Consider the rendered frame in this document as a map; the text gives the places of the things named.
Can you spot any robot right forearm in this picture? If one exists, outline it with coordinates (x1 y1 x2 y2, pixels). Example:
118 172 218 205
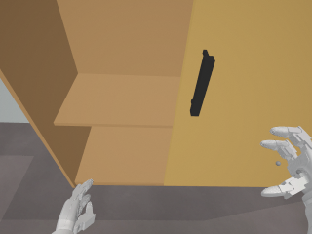
301 190 312 234

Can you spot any robot right hand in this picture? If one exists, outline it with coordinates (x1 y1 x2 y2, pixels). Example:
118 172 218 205
260 126 312 200

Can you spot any handle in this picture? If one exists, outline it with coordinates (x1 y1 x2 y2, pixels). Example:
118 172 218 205
190 50 215 117

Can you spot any robot left hand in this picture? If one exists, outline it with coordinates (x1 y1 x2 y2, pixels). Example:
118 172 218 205
56 179 96 234

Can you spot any wardrobe door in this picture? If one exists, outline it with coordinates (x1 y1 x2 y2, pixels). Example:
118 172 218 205
164 0 312 187

